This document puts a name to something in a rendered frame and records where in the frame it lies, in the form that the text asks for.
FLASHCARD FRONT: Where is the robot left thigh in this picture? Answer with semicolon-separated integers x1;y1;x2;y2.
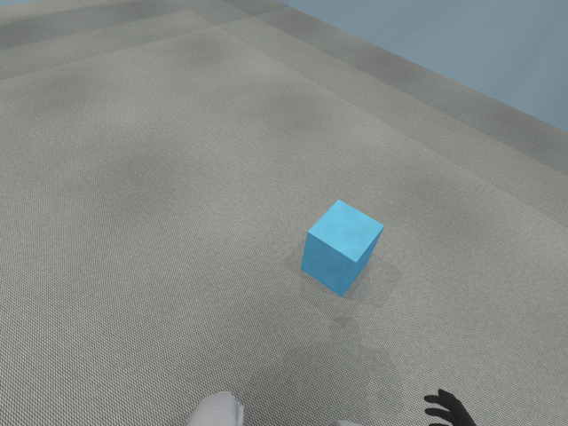
185;393;244;426

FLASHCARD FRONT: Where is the robot right hand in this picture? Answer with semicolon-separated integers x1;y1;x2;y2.
424;389;477;426

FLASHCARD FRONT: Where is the carton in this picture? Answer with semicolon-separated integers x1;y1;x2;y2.
301;200;384;297

